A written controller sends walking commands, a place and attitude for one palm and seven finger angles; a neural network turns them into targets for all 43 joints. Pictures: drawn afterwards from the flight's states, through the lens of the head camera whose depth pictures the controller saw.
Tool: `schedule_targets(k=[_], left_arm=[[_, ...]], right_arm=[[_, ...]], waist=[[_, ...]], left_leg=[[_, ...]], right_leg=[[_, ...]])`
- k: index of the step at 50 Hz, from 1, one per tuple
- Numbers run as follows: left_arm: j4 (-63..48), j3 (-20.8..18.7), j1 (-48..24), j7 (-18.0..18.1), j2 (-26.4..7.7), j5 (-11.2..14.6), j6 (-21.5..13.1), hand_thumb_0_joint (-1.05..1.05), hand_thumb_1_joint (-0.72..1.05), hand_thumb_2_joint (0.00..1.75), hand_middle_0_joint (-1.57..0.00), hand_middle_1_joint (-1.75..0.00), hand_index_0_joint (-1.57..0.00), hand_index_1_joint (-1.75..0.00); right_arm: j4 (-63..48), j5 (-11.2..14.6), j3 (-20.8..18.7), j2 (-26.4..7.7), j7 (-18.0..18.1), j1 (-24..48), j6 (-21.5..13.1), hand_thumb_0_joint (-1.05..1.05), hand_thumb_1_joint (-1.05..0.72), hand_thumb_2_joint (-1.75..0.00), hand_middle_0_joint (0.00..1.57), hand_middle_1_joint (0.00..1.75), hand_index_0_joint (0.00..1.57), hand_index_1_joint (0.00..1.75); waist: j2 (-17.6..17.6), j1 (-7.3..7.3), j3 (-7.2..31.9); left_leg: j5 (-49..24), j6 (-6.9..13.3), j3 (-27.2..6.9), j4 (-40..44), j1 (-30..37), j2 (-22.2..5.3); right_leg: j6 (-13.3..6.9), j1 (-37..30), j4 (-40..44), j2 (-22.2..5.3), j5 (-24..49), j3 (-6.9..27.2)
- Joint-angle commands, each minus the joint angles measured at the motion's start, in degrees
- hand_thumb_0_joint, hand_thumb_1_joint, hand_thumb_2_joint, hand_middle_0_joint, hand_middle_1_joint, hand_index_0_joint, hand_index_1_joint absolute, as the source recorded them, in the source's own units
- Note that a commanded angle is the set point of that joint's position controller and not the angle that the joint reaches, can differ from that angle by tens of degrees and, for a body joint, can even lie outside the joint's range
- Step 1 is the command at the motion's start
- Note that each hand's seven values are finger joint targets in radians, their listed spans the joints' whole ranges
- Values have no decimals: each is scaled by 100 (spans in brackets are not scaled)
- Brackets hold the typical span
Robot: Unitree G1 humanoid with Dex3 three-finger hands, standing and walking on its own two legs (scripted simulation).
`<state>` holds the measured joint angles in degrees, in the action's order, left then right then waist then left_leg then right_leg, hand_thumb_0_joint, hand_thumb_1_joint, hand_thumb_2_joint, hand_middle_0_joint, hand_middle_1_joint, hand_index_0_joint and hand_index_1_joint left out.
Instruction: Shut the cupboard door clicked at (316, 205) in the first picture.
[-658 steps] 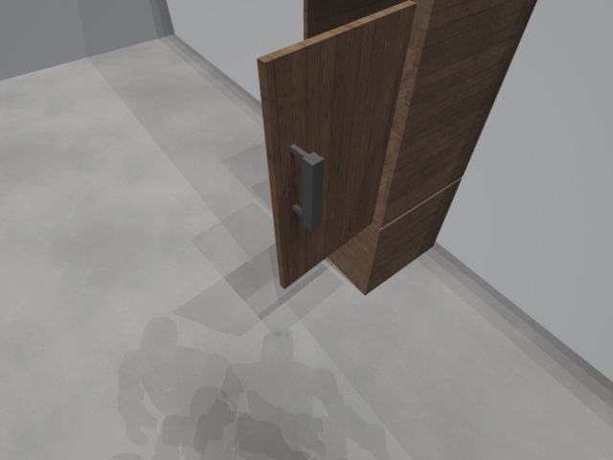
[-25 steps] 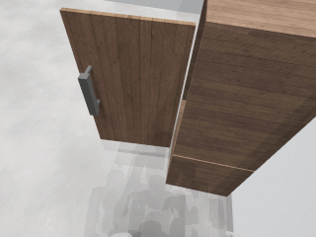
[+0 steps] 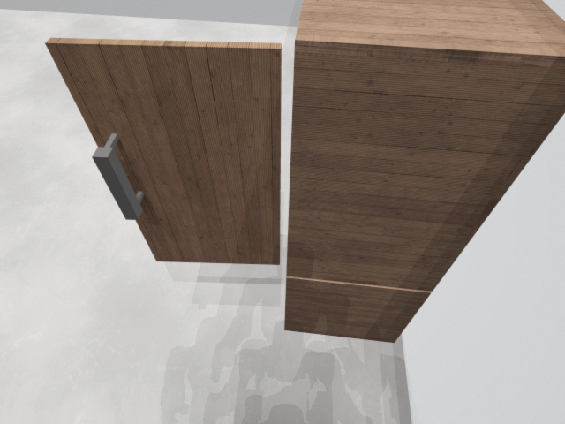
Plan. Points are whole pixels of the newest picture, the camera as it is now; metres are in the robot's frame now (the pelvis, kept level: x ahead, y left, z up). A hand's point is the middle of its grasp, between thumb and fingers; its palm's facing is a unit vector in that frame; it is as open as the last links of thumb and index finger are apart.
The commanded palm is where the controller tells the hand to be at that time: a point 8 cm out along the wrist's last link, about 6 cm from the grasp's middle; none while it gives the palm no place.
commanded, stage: come to a stop and stand still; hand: left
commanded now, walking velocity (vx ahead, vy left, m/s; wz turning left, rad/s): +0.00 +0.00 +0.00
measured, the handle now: (124, 178) +0.53 +0.33 +0.01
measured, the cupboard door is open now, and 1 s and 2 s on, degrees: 95 95 95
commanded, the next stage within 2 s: look again from close up in 0.24 s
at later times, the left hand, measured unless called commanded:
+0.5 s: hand out of the picture +0.01 +0.19 -0.17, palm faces +0.03 -0.97 -0.23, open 7.3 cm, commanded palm none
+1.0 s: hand out of the picture +0.01 +0.27 -0.16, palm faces +0.01 -0.96 -0.29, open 7.4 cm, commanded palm none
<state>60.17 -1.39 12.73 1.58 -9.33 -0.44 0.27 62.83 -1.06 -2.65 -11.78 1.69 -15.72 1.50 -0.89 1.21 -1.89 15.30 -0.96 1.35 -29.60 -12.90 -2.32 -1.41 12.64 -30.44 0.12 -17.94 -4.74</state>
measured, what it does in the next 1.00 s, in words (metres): shifts its weight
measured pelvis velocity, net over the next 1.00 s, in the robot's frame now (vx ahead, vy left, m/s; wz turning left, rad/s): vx -0.04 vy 0.05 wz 0.00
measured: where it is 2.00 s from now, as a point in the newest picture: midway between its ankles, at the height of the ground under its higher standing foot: outside the picture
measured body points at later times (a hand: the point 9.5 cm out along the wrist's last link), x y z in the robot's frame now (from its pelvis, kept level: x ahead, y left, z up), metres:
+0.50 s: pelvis +0.00 +0.00 +0.00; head +0.00 +0.00 +0.45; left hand +0.01 +0.24 -0.15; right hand +0.01 -0.24 -0.15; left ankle -0.01 +0.13 -0.73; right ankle -0.02 -0.10 -0.73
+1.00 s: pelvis -0.04 +0.05 +0.01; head -0.06 +0.06 +0.46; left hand +0.00 +0.32 -0.14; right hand +0.03 -0.22 -0.12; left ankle -0.01 +0.13 -0.73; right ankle -0.02 -0.10 -0.73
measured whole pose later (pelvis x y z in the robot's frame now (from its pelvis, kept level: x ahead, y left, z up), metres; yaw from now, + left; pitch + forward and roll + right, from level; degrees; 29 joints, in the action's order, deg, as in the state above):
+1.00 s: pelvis -0.04 +0.05 +0.01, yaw +0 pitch -3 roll -1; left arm 58.6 0.0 13.7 1.1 -16.9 -1.1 -0.1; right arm 58.7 -1.1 0.1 -15.4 -0.2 -11.5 -0.3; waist 0.9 -0.7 -1.0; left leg 11.3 3.0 3.1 -24.9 -10.8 1.6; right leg 2.1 9.7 -23.6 -3.5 -10.7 -3.2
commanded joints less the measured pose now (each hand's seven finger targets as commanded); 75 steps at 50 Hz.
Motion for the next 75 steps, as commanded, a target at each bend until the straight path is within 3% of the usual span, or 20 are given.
schedule_targets(k=[1,3,7,16,17,19,20,23,26,36,48,54,61,63,65,66,68,70,72,75], left_arm=[[-25,-67,200,-2,-597,33,-84,0,90,90,-20,-30,-20,-30],[76,-63,186,-3,-661,57,-66,0,90,90,-20,-30,-20,-30],[189,-31,167,-4,-600,40,-75,0,90,90,-20,-30,-20,-30],[285,0,343,11,-478,37,-103,0,90,90,-20,-30,-20,-30],[-261,-12,580,42,-1530,-124,-279,0,90,90,-20,-30,-20,-30],[-323,-177,539,80,-1202,-59,-342,0,90,90,-20,-30,-20,-30],[-353,-160,580,89,-1015,-55,-342,0,90,90,-20,-30,-20,-30],[-395,-101,586,81,-944,-62,-281,0,90,90,-20,-30,-20,-30],[-522,-117,408,70,-1041,-77,-234,0,90,90,-20,-30,-20,-30],[-598,-52,165,8,-1406,-58,-198,0,90,90,-20,-30,-20,-30],[-463,4,97,-22,-1532,-81,-142,0,90,90,-20,-30,-20,-30],[-244,92,553,8,-1097,-122,-19,0,90,90,-20,-30,-20,-30],[-244,-61,874,39,-1172,-89,-38,0,90,90,-20,-30,-20,-30],[-301,-91,825,42,-1073,-96,-11,0,90,90,-20,-30,-20,-30],[-345,-54,862,19,-740,-116,5,0,90,90,-20,-30,-20,-30],[-374,-13,873,5,-502,-134,-3,0,90,90,-20,-30,-20,-30],[-511,33,498,5,-390,-138,-67,0,90,90,-20,-30,-20,-30],[-499,21,399,-27,-260,-97,-132,0,90,90,-20,-30,-20,-30],[-489,30,380,-57,-137,-87,-125,0,90,90,-20,-30,-20,-30],[-521,15,355,-54,28,-79,-89,0,90,90,-20,-30,-20,-30]], right_arm=[[-11,2,75,-351,72,-46,-210,0,-90,-90,20,30,20,30],[125,19,107,-250,93,-151,-199,0,-90,-90,20,30,20,30],[182,27,112,-142,88,-269,-186,0,-90,-90,20,30,20,30],[247,20,137,-62,75,-438,-187,0,-90,-90,20,30,20,30],[-486,-28,62,-759,9,-273,-346,0,-90,-90,20,30,20,30],[-622,-31,-63,-611,65,-294,-451,0,-90,-90,20,30,20,30],[-663,-15,-41,-448,75,-353,-426,0,-90,-90,20,30,20,30],[-766,-17,-21,-473,37,-250,-320,0,-90,-90,20,30,20,30],[-804,-12,-50,-701,25,-104,-312,0,-90,-90,20,30,20,30],[-906,11,5,-1200,-81,488,-316,0,-90,-90,20,30,20,30],[-758,27,15,-1425,-152,595,-298,0,-90,-90,20,30,20,30],[-501,-8,128,-947,-170,150,-109,0,-90,-90,20,30,20,30],[-463,-4,151,-566,-165,-394,-113,0,-90,-90,20,30,20,30],[-432,4,129,-555,-156,-641,-123,0,-90,-90,20,30,20,30],[-352,7,88,-674,-120,-923,-165,0,-90,-90,20,30,20,30],[-291,5,45,-806,-81,-1126,-204,0,-90,-90,20,30,20,30],[-159,5,70,-711,-27,-1466,-287,0,-90,-90,20,30,20,30],[-126,1,166,-500,8,-1384,-349,0,-90,-90,20,30,20,30],[-105,0,190,-403,27,-1317,-385,0,-90,-90,20,30,20,30],[-26,-10,178,-339,39,-1327,-383,0,-90,-90,20,30,20,30]], waist=[[-83,-214,183],[-552,-201,259],[106,-183,10],[198,-135,-287],[-138,-62,-523],[-193,-60,781],[87,-49,935],[813,-46,189],[242,-23,-250],[1,-126,-173],[-11,-177,-78],[91,-169,-343],[611,-100,-452],[283,-7,-632],[-474,39,-687],[-916,75,-609],[-693,194,-563],[-404,102,-482],[-223,35,-445],[-319,-13,-437]], left_leg=[[-1833,106,-471,714,71,-573],[-1755,50,-349,797,135,-504],[-1063,29,-287,996,137,-426],[-743,37,-237,1115,161,-348],[-1612,83,-405,645,36,-129],[-1265,208,-270,197,121,-160],[-1099,203,-231,149,105,-156],[-605,237,-164,164,-79,-106],[-962,265,-296,336,-52,-230],[-347,309,-549,908,-185,-332],[381,297,-802,1494,-358,-436],[1561,242,-642,1455,-610,-269],[904,198,-16,312,-587,124],[1147,257,-196,539,-439,23],[1701,479,-1025,1386,-206,-506],[1678,655,-1713,1868,218,-936],[-29,1136,-2103,1863,1094,-1364],[-1432,1351,-1642,1641,1092,-1323],[-1910,1388,-1295,1601,869,-1172],[-1561,1329,-1027,1649,512,-1053]], right_leg=[[-20,-523,824,-673,1721,585],[-60,-745,831,-722,1776,592],[-60,-666,1146,-672,1368,566],[-62,-416,1360,-667,922,630],[-114,-542,965,-636,2396,684],[-304,-1073,455,-973,3438,874],[-314,-1111,445,-1006,3507,833],[-280,-525,677,-948,2577,798],[-227,-12,751,-746,1479,750],[-32,-150,1041,-672,419,713],[78,-394,1058,-692,411,548],[123,-68,1159,-701,-900,555],[-299,276,1371,-1255,-1554,1213],[-246,671,1002,-1062,-1605,957],[-12,980,-56,-503,-1082,251],[87,1295,-898,-216,-687,-121],[91,2222,-2070,-420,-1063,99],[98,2082,-2258,-637,-916,130],[116,1682,-1893,-607,-790,-23],[119,1116,-1273,-533,-495,-156]])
